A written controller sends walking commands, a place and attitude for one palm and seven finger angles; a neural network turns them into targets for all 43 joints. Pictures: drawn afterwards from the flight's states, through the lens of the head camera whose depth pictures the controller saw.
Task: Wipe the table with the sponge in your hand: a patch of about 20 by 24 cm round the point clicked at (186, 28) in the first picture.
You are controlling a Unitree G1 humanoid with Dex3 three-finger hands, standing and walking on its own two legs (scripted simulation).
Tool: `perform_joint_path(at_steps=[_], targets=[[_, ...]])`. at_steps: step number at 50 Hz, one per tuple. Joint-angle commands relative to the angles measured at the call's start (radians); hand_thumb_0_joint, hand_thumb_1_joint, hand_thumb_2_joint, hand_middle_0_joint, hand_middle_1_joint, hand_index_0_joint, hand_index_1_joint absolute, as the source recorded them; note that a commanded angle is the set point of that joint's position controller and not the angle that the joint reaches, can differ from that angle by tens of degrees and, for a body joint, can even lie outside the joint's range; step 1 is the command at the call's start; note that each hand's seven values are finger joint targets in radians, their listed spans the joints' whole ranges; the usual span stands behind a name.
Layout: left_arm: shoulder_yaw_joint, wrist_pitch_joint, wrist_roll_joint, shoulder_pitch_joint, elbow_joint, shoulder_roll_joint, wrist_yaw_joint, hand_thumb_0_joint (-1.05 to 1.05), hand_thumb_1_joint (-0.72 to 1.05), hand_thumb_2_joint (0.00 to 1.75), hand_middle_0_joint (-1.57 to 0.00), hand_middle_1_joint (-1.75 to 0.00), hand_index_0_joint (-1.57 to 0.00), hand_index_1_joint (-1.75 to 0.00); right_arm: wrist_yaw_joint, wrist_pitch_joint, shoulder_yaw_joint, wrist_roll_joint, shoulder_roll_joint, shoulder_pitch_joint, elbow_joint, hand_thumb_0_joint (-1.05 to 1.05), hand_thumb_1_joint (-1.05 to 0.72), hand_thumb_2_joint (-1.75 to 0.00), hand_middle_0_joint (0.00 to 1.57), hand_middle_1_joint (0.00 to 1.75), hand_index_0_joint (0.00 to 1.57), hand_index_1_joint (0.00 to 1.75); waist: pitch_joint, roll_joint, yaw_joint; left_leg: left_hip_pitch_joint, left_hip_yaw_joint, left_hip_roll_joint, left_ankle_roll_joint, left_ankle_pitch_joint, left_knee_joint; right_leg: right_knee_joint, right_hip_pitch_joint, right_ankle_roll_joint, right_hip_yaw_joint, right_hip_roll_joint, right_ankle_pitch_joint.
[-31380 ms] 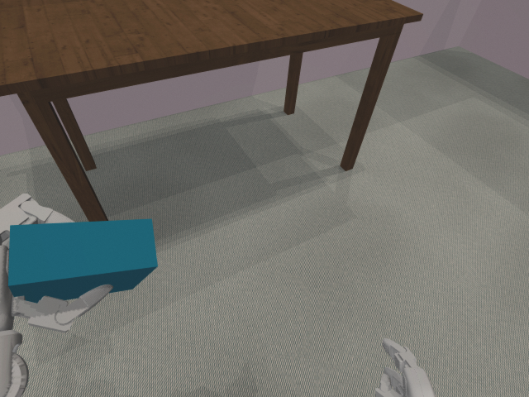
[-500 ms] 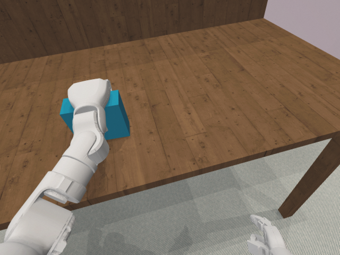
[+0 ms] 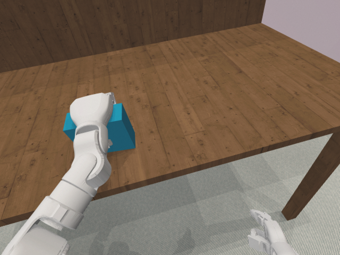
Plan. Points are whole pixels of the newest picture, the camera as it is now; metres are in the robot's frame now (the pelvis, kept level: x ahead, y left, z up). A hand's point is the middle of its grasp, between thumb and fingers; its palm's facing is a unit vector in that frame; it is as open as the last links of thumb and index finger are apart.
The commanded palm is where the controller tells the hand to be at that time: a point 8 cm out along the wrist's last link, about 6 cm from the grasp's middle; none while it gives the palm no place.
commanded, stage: wipe back along the third lane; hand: left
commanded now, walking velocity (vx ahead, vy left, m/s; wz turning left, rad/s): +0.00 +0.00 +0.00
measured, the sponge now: (106, 136) +0.37 +0.21 +0.11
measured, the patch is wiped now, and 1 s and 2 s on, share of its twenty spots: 0.95 0.95 0.95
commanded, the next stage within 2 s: slide back across to the middle lane in 0.20 s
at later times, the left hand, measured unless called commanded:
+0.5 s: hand (98, 130) +0.33 +0.20 +0.17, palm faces +0.22 -0.11 -0.97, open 9.5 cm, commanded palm +0.28 +0.20 +0.19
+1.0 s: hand (74, 140) +0.30 +0.24 +0.17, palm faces +0.16 -0.08 -0.98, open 9.5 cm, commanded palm +0.25 +0.25 +0.21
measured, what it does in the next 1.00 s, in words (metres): stands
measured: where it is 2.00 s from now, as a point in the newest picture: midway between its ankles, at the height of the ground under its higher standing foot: outside the picture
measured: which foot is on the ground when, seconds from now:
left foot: down 0.00-1.00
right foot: down 0.00-1.00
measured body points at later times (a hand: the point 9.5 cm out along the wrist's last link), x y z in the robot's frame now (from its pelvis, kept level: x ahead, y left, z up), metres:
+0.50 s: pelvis +0.00 +0.00 +0.00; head -0.02 -0.05 +0.45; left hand +0.32 +0.20 +0.22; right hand +0.24 -0.20 -0.09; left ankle -0.04 +0.10 -0.74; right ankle -0.04 -0.11 -0.74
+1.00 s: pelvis -0.01 -0.02 +0.00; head -0.03 -0.07 +0.45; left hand +0.29 +0.24 +0.22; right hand +0.23 -0.23 -0.09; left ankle -0.04 +0.10 -0.74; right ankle -0.04 -0.11 -0.74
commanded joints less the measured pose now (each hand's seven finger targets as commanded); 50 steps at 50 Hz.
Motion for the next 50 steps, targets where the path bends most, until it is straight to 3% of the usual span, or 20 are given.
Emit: perform_joint_path(at_steps=[1,3,6,8,11,13,16,19,21,23,26,29,31,33,36,39,41,43,46,50], targets=[[0.054,0.026,-0.058,-0.143,-0.113,0.050,-0.053,0.00,0.10,1.30,-1.20,-1.60,-1.20,-1.60,0.003,-0.053,-0.029,-0.001,-0.091,-0.219,-0.181,0.00,-0.90,-0.90,0.20,0.30,0.20,0.30,-0.158,-0.177,0.015,0.016,0.023,0.000,-0.003,0.357,-0.030,-0.024,0.111,-0.038,-0.044,0.025,0.412],[0.004,0.034,-0.058,-0.125,-0.075,-0.011,-0.051,0.00,0.10,1.30,-1.20,-1.60,-1.20,-1.60,0.005,-0.056,-0.022,0.003,-0.077,-0.218,-0.181,0.00,-0.90,-0.90,0.20,0.30,0.20,0.30,-0.126,-0.187,0.007,0.011,0.025,-0.004,-0.001,0.361,-0.029,-0.023,0.098,-0.036,-0.053,0.026,0.411],[0.073,0.024,-0.060,-0.074,-0.150,0.058,-0.051,0.00,0.10,1.30,-1.20,-1.60,-1.20,-1.60,0.012,-0.054,-0.024,-0.004,-0.085,-0.234,-0.192,0.00,-0.90,-0.90,0.20,0.30,0.20,0.30,-0.168,-0.176,0.032,0.012,0.023,-0.004,-0.004,0.361,-0.025,-0.017,0.131,-0.038,-0.037,0.027,0.428],[0.006,0.026,-0.067,-0.011,-0.132,-0.024,-0.050,0.00,0.10,1.30,-1.20,-1.60,-1.20,-1.60,0.016,-0.056,-0.018,0.003,-0.065,-0.235,-0.198,0.00,-0.90,-0.90,0.20,0.30,0.20,0.30,-0.143,-0.188,0.020,0.011,0.032,-0.008,-0.003,0.389,-0.017,-0.009,0.132,-0.035,-0.042,0.026,0.465],[0.055,0.022,-0.062,-0.017,-0.224,0.034,-0.047,0.00,0.10,1.30,-1.20,-1.60,-1.20,-1.60,0.023,-0.046,-0.024,-0.001,-0.078,-0.243,-0.203,0.00,-0.90,-0.90,0.20,0.30,0.20,0.30,-0.163,-0.184,0.025,0.022,0.024,0.000,-0.005,0.397,-0.014,-0.009,0.133,-0.038,-0.025,0.030,0.475],[-0.015,0.033,-0.065,-0.009,-0.195,-0.041,-0.041,0.00,0.10,1.30,-1.20,-1.60,-1.20,-1.60,0.025,-0.046,-0.019,0.004,-0.064,-0.239,-0.200,0.00,-0.90,-0.90,0.20,0.30,0.20,0.30,-0.121,-0.199,0.012,0.018,0.026,-0.002,-0.002,0.411,-0.013,-0.008,0.117,-0.036,-0.042,0.028,0.482],[0.115,0.029,-0.060,-0.005,-0.257,0.095,-0.025,0.00,0.10,1.30,-1.20,-1.60,-1.20,-1.60,0.024,-0.042,-0.023,-0.004,-0.081,-0.248,-0.198,0.00,-0.90,-0.90,0.20,0.30,0.20,0.30,-0.163,-0.193,0.040,0.018,0.021,0.000,-0.007,0.402,-0.013,-0.005,0.143,-0.040,-0.014,0.031,0.492],[0.081,0.030,-0.070,0.010,-0.267,0.053,-0.020,0.00,0.10,1.30,-1.20,-1.60,-1.20,-1.60,0.021,-0.039,-0.019,-0.002,-0.067,-0.252,-0.198,0.00,-0.90,-0.90,0.20,0.30,0.20,0.30,-0.148,-0.183,0.031,0.020,0.031,-0.004,-0.006,0.430,-0.016,-0.003,0.154,-0.036,-0.021,0.026,0.530],[0.159,0.025,-0.056,0.000,-0.308,0.142,-0.016,0.00,0.10,1.30,-1.20,-1.60,-1.20,-1.60,0.017,-0.034,-0.018,-0.009,-0.076,-0.262,-0.200,0.00,-0.90,-0.90,0.20,0.30,0.20,0.30,-0.170,-0.170,0.045,0.024,0.023,0.000,-0.008,0.420,-0.018,-0.005,0.161,-0.043,0.001,0.031,0.507],[0.114,0.024,-0.061,0.026,-0.309,0.082,-0.015,0.00,0.10,1.30,-1.20,-1.60,-1.20,-1.60,0.014,-0.035,-0.015,-0.005,-0.061,-0.260,-0.208,0.00,-0.90,-0.90,0.20,0.30,0.20,0.30,-0.155,-0.168,0.037,0.027,0.029,-0.002,-0.004,0.463,-0.013,0.004,0.165,-0.042,-0.015,0.027,0.539],[0.205,0.013,-0.054,0.040,-0.389,0.184,-0.011,0.00,0.10,1.30,-1.20,-1.60,-1.20,-1.60,0.012,-0.027,-0.019,-0.012,-0.077,-0.272,-0.213,0.00,-0.90,-0.90,0.20,0.30,0.20,0.30,-0.185,-0.129,0.055,0.033,0.019,0.006,-0.010,0.459,-0.020,0.000,0.177,-0.049,0.006,0.032,0.516],[0.185,0.014,-0.068,0.060,-0.393,0.152,-0.008,0.00,0.10,1.30,-1.20,-1.60,-1.20,-1.60,0.008,-0.022,-0.019,-0.010,-0.072,-0.260,-0.212,0.00,-0.90,-0.90,0.20,0.30,0.20,0.30,-0.163,-0.122,0.048,0.030,0.023,0.004,-0.008,0.468,-0.024,-0.005,0.178,-0.045,-0.004,0.027,0.524],[0.264,0.011,-0.059,0.048,-0.416,0.246,-0.004,0.00,0.10,1.30,-1.20,-1.60,-1.20,-1.60,0.001,-0.017,-0.020,-0.017,-0.083,-0.273,-0.213,0.00,-0.90,-0.90,0.20,0.30,0.20,0.30,-0.178,-0.132,0.059,0.032,0.018,0.007,-0.009,0.443,-0.025,-0.007,0.182,-0.051,0.018,0.032,0.498],[0.215,0.018,-0.061,0.028,-0.380,0.189,-0.003,0.00,0.10,1.30,-1.20,-1.60,-1.20,-1.60,-0.003,-0.013,-0.016,-0.014,-0.071,-0.264,-0.211,0.00,-0.90,-0.90,0.20,0.30,0.20,0.30,-0.147,-0.135,0.045,0.021,0.024,0.004,-0.006,0.442,-0.028,-0.010,0.166,-0.049,0.001,0.028,0.482],[0.301,0.012,-0.061,0.021,-0.431,0.296,-0.004,0.00,0.10,1.30,-1.20,-1.60,-1.20,-1.60,-0.010,-0.011,-0.022,-0.021,-0.089,-0.279,-0.214,0.00,-0.90,-0.90,0.20,0.30,0.20,0.30,-0.170,-0.115,0.062,0.032,0.018,0.005,-0.006,0.412,-0.031,-0.019,0.174,-0.052,0.021,0.030,0.451],[0.273,0.011,-0.065,0.016,-0.387,0.264,-0.009,0.00,0.10,1.30,-1.20,-1.60,-1.20,-1.60,-0.017,-0.010,-0.021,-0.019,-0.084,-0.263,-0.206,0.00,-0.90,-0.90,0.20,0.30,0.20,0.30,-0.155,-0.116,0.053,0.023,0.021,0.002,-0.006,0.412,-0.037,-0.022,0.173,-0.048,0.007,0.024,0.450],[0.345,0.003,-0.054,-0.004,-0.406,0.361,-0.014,0.00,0.10,1.30,-1.20,-1.60,-1.20,-1.60,-0.023,-0.012,-0.024,-0.024,-0.096,-0.277,-0.206,0.00,-0.90,-0.90,0.20,0.30,0.20,0.30,-0.184,-0.115,0.062,0.033,0.019,0.000,-0.003,0.398,-0.029,-0.024,0.182,-0.051,0.036,0.026,0.445],[0.308,0.005,-0.053,-0.026,-0.346,0.329,-0.023,0.00,0.10,1.30,-1.20,-1.60,-1.20,-1.60,-0.029,-0.014,-0.019,-0.022,-0.086,-0.268,-0.201,0.00,-0.90,-0.90,0.20,0.30,0.20,0.30,-0.151,-0.121,0.049,0.016,0.026,-0.004,-0.001,0.387,-0.030,-0.027,0.167,-0.045,0.023,0.021,0.429],[0.356,-0.013,-0.051,-0.022,-0.388,0.395,-0.044,0.00,0.10,1.30,-1.20,-1.60,-1.20,-1.60,-0.033,-0.022,-0.024,-0.023,-0.101,-0.283,-0.210,0.00,-0.90,-0.90,0.20,0.30,0.20,0.30,-0.187,-0.106,0.057,0.030,0.019,-0.006,0.001,0.379,-0.026,-0.030,0.180,-0.045,0.036,0.022,0.426],[0.318,-0.039,-0.057,-0.009,-0.345,0.367,-0.079,0.00,0.10,1.30,-1.20,-1.60,-1.20,-1.60,-0.041,-0.033,-0.025,-0.022,-0.100,-0.262,-0.203,0.00,-0.90,-0.90,0.20,0.30,0.20,0.30,-0.153,-0.105,0.044,0.012,0.022,-0.013,0.004,0.358,-0.026,-0.034,0.161,-0.034,0.017,0.016,0.413]])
